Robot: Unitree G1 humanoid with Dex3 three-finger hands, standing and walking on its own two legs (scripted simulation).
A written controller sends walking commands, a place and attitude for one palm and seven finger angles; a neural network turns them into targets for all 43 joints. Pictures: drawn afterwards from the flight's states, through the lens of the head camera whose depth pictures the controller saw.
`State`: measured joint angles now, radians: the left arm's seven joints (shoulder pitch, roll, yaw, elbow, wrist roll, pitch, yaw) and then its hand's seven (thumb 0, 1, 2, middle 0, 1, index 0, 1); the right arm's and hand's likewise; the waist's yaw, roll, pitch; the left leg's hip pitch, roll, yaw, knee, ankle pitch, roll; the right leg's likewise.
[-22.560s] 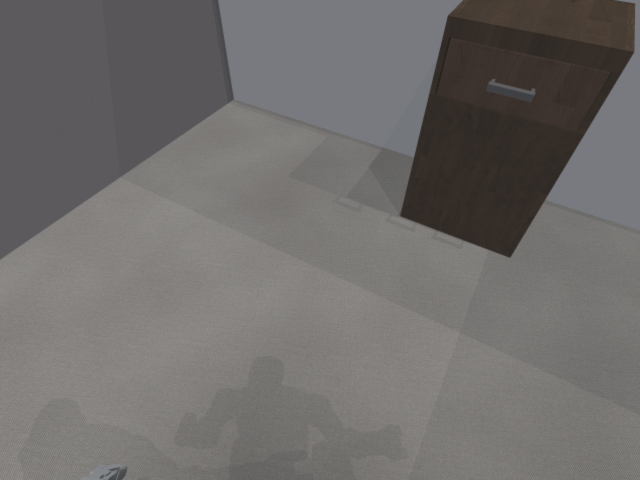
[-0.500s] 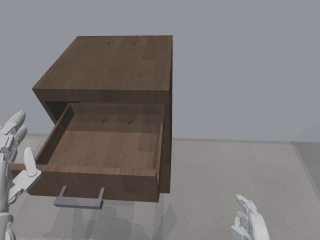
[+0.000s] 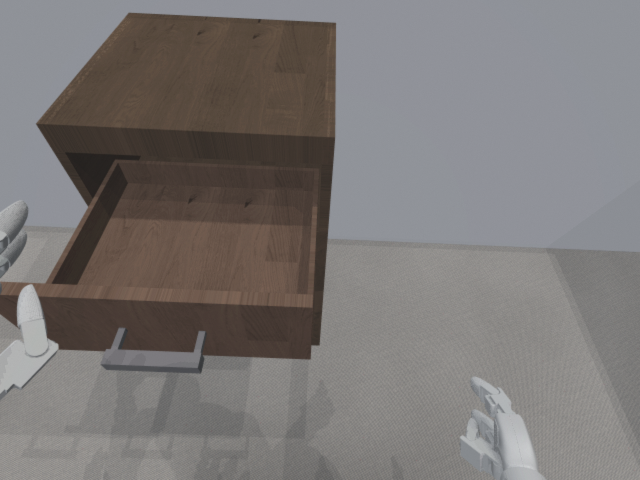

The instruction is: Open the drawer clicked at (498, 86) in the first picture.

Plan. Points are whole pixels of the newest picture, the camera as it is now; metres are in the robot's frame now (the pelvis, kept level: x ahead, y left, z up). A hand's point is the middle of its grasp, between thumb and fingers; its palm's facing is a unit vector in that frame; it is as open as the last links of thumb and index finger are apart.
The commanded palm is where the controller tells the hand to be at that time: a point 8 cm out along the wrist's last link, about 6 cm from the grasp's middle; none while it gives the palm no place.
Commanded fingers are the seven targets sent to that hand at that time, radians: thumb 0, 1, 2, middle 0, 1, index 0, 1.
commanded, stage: step back with the hand held close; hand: left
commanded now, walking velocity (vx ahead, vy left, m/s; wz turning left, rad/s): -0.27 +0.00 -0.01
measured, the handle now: (157, 348) +0.29 +0.26 -0.07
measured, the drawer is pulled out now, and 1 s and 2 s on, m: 0.29 0.29 0.29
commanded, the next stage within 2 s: stop stepping back and stand still in 0.78 s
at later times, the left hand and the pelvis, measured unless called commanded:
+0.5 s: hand (32, 419) +0.14 +0.23 +0.17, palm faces +0.36 -0.82 -0.44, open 7.4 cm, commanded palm +0.07 +0.28 +0.18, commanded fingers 0.00 0.90 0.90 -0.20 -0.30 -0.20 -0.30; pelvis -0.06 -0.01 -0.01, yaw +2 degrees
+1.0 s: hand out of the picture +0.03 +0.16 +0.17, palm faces +0.27 -0.83 -0.49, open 7.4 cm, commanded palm -0.03 +0.21 +0.18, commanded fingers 0.00 0.90 0.90 -0.20 -0.30 -0.20 -0.30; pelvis -0.17 -0.06 +0.01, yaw -2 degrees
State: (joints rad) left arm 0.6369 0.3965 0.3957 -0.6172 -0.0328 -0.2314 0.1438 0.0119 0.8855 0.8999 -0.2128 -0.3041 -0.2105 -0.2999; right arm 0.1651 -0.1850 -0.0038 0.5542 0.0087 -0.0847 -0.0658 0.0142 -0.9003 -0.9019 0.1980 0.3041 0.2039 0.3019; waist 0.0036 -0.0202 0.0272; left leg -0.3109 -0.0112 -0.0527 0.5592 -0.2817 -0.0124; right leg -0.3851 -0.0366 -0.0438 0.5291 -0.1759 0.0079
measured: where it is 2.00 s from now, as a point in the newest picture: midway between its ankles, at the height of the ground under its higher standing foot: outside the picture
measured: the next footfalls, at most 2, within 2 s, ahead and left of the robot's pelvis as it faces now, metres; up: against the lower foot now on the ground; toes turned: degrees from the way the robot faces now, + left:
right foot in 0.84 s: -0.14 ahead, -0.15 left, +0.00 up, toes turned -2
left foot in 1.14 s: -0.20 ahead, +0.07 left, +0.00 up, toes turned +3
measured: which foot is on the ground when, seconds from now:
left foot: down 0.00-0.88, up 0.90-1.00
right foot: down 0.00-0.56, up 0.58-0.82, down 0.84-1.00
